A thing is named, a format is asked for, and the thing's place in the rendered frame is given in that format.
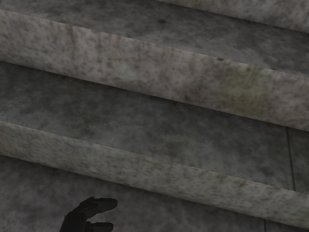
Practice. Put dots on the robot left hand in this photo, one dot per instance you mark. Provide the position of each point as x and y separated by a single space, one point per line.
76 220

